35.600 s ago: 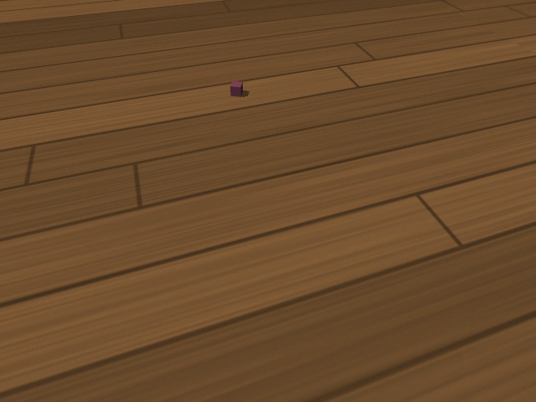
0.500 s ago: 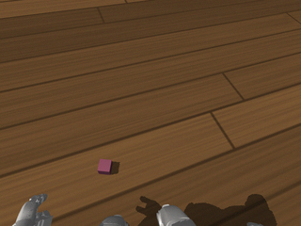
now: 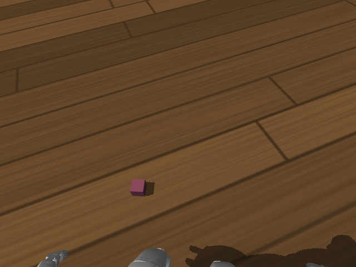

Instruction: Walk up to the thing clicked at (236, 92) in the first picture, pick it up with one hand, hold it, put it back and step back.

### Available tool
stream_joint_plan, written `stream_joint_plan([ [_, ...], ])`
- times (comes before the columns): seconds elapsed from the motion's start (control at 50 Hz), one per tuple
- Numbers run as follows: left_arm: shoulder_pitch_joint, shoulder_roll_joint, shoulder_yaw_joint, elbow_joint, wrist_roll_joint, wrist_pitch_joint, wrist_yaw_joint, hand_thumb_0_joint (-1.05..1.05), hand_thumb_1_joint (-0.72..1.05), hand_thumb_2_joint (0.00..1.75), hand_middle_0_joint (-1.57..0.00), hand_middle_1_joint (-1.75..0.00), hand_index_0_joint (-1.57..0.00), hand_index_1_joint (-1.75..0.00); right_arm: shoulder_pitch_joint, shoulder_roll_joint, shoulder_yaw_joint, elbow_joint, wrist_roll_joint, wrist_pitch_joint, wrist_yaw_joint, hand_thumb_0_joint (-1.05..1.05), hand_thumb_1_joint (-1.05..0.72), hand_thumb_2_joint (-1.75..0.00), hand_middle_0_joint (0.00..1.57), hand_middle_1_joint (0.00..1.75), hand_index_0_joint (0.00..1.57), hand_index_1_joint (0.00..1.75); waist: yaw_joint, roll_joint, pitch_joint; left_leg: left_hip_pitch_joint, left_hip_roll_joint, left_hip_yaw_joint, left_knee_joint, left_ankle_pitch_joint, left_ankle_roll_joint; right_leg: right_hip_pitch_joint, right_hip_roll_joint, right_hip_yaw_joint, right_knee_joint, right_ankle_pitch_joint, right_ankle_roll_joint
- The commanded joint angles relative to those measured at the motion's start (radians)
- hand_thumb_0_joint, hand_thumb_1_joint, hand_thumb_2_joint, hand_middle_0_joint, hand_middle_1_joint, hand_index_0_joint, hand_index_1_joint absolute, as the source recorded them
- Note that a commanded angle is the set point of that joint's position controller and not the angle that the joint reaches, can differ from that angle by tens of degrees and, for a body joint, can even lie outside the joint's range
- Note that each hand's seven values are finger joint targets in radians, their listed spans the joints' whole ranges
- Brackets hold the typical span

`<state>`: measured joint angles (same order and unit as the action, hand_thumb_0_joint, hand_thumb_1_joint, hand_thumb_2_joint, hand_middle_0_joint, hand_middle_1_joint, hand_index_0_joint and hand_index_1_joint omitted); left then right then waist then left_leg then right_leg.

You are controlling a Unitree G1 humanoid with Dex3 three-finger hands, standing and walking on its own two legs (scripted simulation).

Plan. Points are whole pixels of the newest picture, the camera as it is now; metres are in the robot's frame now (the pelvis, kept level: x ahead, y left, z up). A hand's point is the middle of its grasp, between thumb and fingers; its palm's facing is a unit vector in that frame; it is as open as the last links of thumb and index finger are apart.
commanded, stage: step back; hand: left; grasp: from above
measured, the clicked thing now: (138, 187) +0.56 +0.27 -0.73
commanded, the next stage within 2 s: none
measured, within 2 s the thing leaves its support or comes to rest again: neither
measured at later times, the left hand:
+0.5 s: hand out of the picture -0.06 +0.28 -0.16, palm faces -0.03 -0.92 -0.39, open 7.3 cm
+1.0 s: hand out of the picture -0.20 +0.28 -0.15, palm faces +0.04 -0.91 -0.40, open 7.3 cm
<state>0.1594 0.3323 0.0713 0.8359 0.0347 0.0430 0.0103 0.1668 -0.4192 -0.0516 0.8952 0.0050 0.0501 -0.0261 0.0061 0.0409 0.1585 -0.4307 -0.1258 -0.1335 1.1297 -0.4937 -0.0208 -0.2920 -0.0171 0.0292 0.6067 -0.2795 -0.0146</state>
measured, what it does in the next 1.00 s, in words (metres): walks backwards: left foot, then right foot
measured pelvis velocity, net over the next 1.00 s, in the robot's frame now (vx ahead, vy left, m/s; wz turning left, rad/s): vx -0.33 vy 0.00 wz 0.04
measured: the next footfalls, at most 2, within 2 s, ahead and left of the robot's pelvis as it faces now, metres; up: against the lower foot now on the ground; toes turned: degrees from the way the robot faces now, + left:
left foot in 0.14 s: -0.03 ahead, +0.13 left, +0.00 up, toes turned +1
right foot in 0.54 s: -0.17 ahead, -0.14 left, +0.00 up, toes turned +0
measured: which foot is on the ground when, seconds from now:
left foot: up 0.00-0.12, down 0.14-0.56, up 0.58-0.86, down 0.88-1.00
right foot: down 0.00-0.16, up 0.18-0.52, down 0.54-0.90, up 0.92-1.00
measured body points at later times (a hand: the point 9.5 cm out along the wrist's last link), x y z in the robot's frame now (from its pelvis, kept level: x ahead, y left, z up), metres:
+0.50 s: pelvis -0.15 +0.00 -0.01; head -0.09 +0.01 +0.44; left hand -0.06 +0.32 -0.13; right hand -0.02 -0.30 -0.11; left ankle -0.07 +0.12 -0.73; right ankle -0.20 -0.14 -0.70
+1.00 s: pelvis -0.33 +0.00 -0.01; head -0.28 +0.01 +0.44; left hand -0.20 +0.33 -0.12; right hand -0.24 -0.31 -0.12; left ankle -0.30 +0.11 -0.73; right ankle -0.29 -0.14 -0.67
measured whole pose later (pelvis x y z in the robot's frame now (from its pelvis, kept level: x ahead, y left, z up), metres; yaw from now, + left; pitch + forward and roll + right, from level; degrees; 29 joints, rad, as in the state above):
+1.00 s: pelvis -0.33 +0.00 -0.01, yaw +2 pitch -4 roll +0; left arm 0.10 0.40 0.08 0.81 0.01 0.08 0.03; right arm 0.18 -0.36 -0.04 0.89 -0.03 0.04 0.00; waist -0.02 -0.02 0.18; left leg -0.29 -0.02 -0.02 0.65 -0.30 0.03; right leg -0.49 0.07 0.13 1.12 -0.53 -0.02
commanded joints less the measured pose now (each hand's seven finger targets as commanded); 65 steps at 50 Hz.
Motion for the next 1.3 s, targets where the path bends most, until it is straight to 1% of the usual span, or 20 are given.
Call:
stream_joint_plan([
  [0.0, 0.011, 0.269, 0.071, -0.114, -0.001, -0.033, 0.033, 0.0, 0.9, 0.9, -0.2, -0.3, -0.2, -0.3, -0.015, -0.145, -0.033, -0.096, -0.008, -0.026, -0.005, 0.0, -0.9, -0.9, 0.2, 0.3, 0.2, 0.3, 0.045, -0.223, -0.186, -0.052, 0.07, 0.032, -0.247, -0.048, 0.002, 0.278, -0.243, 0.218, -0.113, 0.529, -0.213],
  [0.1, -0.051, 0.293, 0.059, -0.145, -0.02, -0.01, 0.019, 0.0, 0.9, 0.9, -0.2, -0.3, -0.2, -0.3, 0.116, -0.151, -0.055, -0.047, -0.027, -0.036, 0.012, 0.0, -0.9, -0.9, 0.2, 0.3, 0.2, 0.3, -0.035, -0.213, -0.217, 0.242, 0.1, 0.126, -0.685, 0.262, 0.042, 0.073, -0.193, 0.167, -0.014, 0.362, -0.125],
  [0.16, -0.106, 0.257, 0.066, -0.154, -0.018, -0.009, 0.034, 0.0, 0.9, 0.9, -0.2, -0.3, -0.2, -0.3, 0.033, -0.345, -0.096, -0.089, -0.037, -0.044, 0.021, 0.0, -0.9, -0.9, 0.2, 0.3, 0.2, 0.3, -0.08, 0.191, -0.182, 0.162, 0.537, -0.433, -0.811, 0.588, 0.319, -0.157, 0.115, 0.118, 0.47, -0.397, 0.001],
  [0.22, -0.016, 0.235, 0.063, -0.101, -0.037, -0.004, 0.035, 0.0, 0.9, 0.9, -0.2, -0.3, -0.2, -0.3, -0.094, -0.21, -0.054, -0.105, -0.042, -0.049, 0.002, 0.0, -0.9, -0.9, 0.2, 0.3, 0.2, 0.3, 0.02, 0.036, -0.153, 0.207, 0.388, -0.133, -0.717, 0.74, 0.239, -0.217, 0.13, 0.188, 0.68, -0.265, -0.017],
  [0.38, 0.027, 0.226, 0.06, -0.098, -0.023, -0.013, 0.015, 0.0, 0.9, 0.9, -0.2, -0.3, -0.2, -0.3, -0.006, -0.207, -0.065, -0.127, -0.031, -0.045, -0.006, 0.0, -0.9, -0.9, 0.2, 0.3, 0.2, 0.3, -0.041, 0.124, -0.194, 0.379, 0.396, -0.093, -0.656, 0.724, 0.294, -0.179, 0.078, 0.076, 0.408, -0.254, 0.052],
  [0.48, 0.168, 0.213, 0.063, -0.028, -0.017, -0.027, 0.005, 0.0, 0.9, 0.9, -0.2, -0.3, -0.2, -0.3, -0.076, -0.236, -0.072, -0.155, -0.025, -0.021, 0.003, 0.0, -0.9, -0.9, 0.2, 0.3, 0.2, 0.3, 0.018, 0.162, -0.266, 0.254, 0.356, -0.055, -0.583, 0.583, 0.207, 0.099, 0.033, -0.031, -0.115, -0.032, -0.001],
  [0.52, 0.167, 0.287, 0.084, -0.024, 0.01, -0.038, 0.005, 0.0, 0.9, 0.9, -0.2, -0.3, -0.2, -0.3, -0.065, -0.172, -0.055, -0.157, -0.01, -0.011, 0.006, 0.0, -0.9, -0.9, 0.2, 0.3, 0.2, 0.3, 0.007, -0.028, -0.217, -0.025, 0.226, -0.009, -0.458, 0.287, 0.088, 0.203, -0.08, 0.194, -0.204, 0.008, -0.057],
  [0.54, 0.114, 0.392, 0.11, -0.059, 0.002, -0.036, 0.001, 0.0, 0.9, 0.9, -0.2, -0.3, -0.2, -0.3, -0.089, -0.127, -0.046, -0.178, -0.003, -0.016, 0.001, 0.0, -0.9, -0.9, 0.2, 0.3, 0.2, 0.3, 0.029, -0.281, -0.159, -0.125, 0.034, 0.073, -0.25, -0.026, 0.026, 0.08, -0.301, 0.45, -0.288, 0.049, -0.194],
  [0.56, 0.06, 0.436, 0.111, -0.09, 0.009, -0.038, 0.005, 0.0, 0.9, 0.9, -0.2, -0.3, -0.2, -0.3, -0.126, -0.164, -0.062, -0.171, -0.013, -0.009, -0.012, 0.0, -0.9, -0.9, 0.2, 0.3, 0.2, 0.3, 0.062, -0.302, -0.104, -0.065, 0.048, -0.019, -0.022, -0.13, 0.007, -0.128, -0.427, 0.56, -0.324, 0.087, -0.308],
  [0.62, -0.108, 0.31, 0.08, -0.12, 0.005, -0.041, 0.021, 0.0, 0.9, 0.9, -0.2, -0.3, -0.2, -0.3, 0.001, -0.166, -0.061, -0.109, 0.003, -0.013, -0.006, 0.0, -0.9, -0.9, 0.2, 0.3, 0.2, 0.3, -0.048, -0.171, -0.084, -0.029, 0.006, -0.046, 0.106, 0.028, 0.018, -0.116, -0.23, 0.21, -0.211, 0.268, -0.192],
  [0.76, 0.025, 0.293, 0.073, -0.12, 0.004, -0.026, 0.036, 0.0, 0.9, 0.9, -0.2, -0.3, -0.2, -0.3, -0.012, -0.134, -0.042, -0.125, -0.02, -0.028, -0.003, 0.0, -0.9, -0.9, 0.2, 0.3, 0.2, 0.3, 0.05, -0.238, -0.176, -0.023, 0.084, 0.071, -0.312, -0.047, 0.002, 0.223, -0.246, 0.186, -0.077, 0.508, -0.19],
  [0.84, -0.031, 0.277, 0.05, -0.14, -0.017, -0.002, 0.024, 0.0, 0.9, 0.9, -0.2, -0.3, -0.2, -0.3, 0.104, -0.161, -0.066, -0.066, -0.033, -0.037, 0.002, 0.0, -0.9, -0.9, 0.2, 0.3, 0.2, 0.3, -0.011, -0.179, -0.219, 0.232, 0.119, 0.098, -0.73, 0.307, 0.045, 0.071, -0.182, 0.144, 0.055, 0.337, -0.101],
  [0.88, -0.06, 0.25, 0.047, -0.159, -0.032, -0.002, 0.03, 0.0, 0.9, 0.9, -0.2, -0.3, -0.2, -0.3, 0.021, -0.353, -0.096, -0.1, -0.034, -0.035, 0.016, 0.0, -0.9, -0.9, 0.2, 0.3, 0.2, 0.3, -0.031, 0.222, -0.199, 0.175, 0.499, -0.376, -0.806, 0.527, 0.28, -0.15, 0.084, -0.02, 0.375, -0.328, -0.001],
  [0.9, -0.119, 0.271, 0.065, -0.143, -0.014, 0.001, 0.04, 0.0, 0.9, 0.9, -0.2, -0.3, -0.2, -0.3, 0.018, -0.346, -0.1, -0.099, -0.044, -0.042, 0.014, 0.0, -0.9, -0.9, 0.2, 0.3, 0.2, 0.3, -0.066, 0.161, -0.152, 0.043, 0.545, -0.462, -0.832, 0.52, 0.347, -0.115, 0.083, 0.129, 0.569, -0.396, 0.002],
  [0.96, -0.002, 0.252, 0.06, -0.079, -0.038, 0.008, 0.032, 0.0, 0.9, 0.9, -0.2, -0.3, -0.2, -0.3, -0.091, -0.232, -0.058, -0.11, -0.042, -0.046, -0.005, 0.0, -0.9, -0.9, 0.2, 0.3, 0.2, 0.3, 0.035, 0.046, -0.143, 0.103, 0.409, -0.143, -0.726, 0.644, 0.269, -0.159, 0.104, 0.162, 0.731, -0.255, -0.011],
  [1.12, 0.034, 0.227, 0.048, -0.052, -0.017, -0.017, 0.01, 0.0, 0.9, 0.9, -0.2, -0.3, -0.2, -0.3, -0.013, -0.227, -0.063, -0.115, -0.042, -0.017, 0.006, 0.0, -0.9, -0.9, 0.2, 0.3, 0.2, 0.3, -0.027, 0.172, -0.218, 0.313, 0.369, -0.105, -0.667, 0.57, 0.25, -0.052, 0.045, -0.01, 0.117, -0.225, 0.028],
  [1.18, 0.162, 0.243, 0.055, 0.016, -0.001, -0.03, 0.01, 0.0, 0.9, 0.9, -0.2, -0.3, -0.2, -0.3, -0.068, -0.212, -0.053, -0.124, -0.023, 0.001, 0.011, 0.0, -0.9, -0.9, 0.2, 0.3, 0.2, 0.3, 0.032, 0.113, -0.267, 0.142, 0.31, -0.042, -0.562, 0.394, 0.146, 0.17, 0.016, 0.008, -0.215, 0.0, -0.024],
  [1.22, 0.082, 0.427, 0.105, -0.021, 0.014, -0.028, 0.005, 0.0, 0.9, 0.9, -0.2, -0.3, -0.2, -0.3, -0.107, -0.139, -0.042, -0.157, -0.017, -0.004, -0.002, 0.0, -0.9, -0.9, 0.2, 0.3, 0.2, 0.3, 0.065, -0.299, -0.157, -0.104, 0.038, 0.046, -0.193, -0.082, 0.019, -0.017, -0.37, 0.485, -0.329, -0.091, -0.24],
  [1.24, -0.003, 0.45, 0.107, -0.059, 0.011, -0.036, 0.013, 0.0, 0.9, 0.9, -0.2, -0.3, -0.2, -0.3, -0.1, -0.178, -0.062, -0.151, -0.018, 0.004, -0.008, 0.0, -0.9, -0.9, 0.2, 0.3, 0.2, 0.3, 0.046, -0.29, -0.088, -0.058, 0.087, -0.072, 0.004, -0.1, 0.003, -0.201, -0.46, 0.571, -0.37, -0.102, -0.309],
  [1.28, -0.134, 0.338, 0.07, -0.08, 0.007, -0.047, 0.022, 0.0, 0.9, 0.9, -0.2, -0.3, -0.2, -0.3, -0.02, -0.19, -0.062, -0.101, -0.01, -0.002, -0.002, 0.0, -0.9, -0.9, 0.2, 0.3, 0.2, 0.3, -0.044, -0.113, -0.077, -0.026, 0.042, -0.08, 0.092, 0.032, 0.013, -0.171, -0.279, 0.265, -0.236, 0.096, -0.219],
])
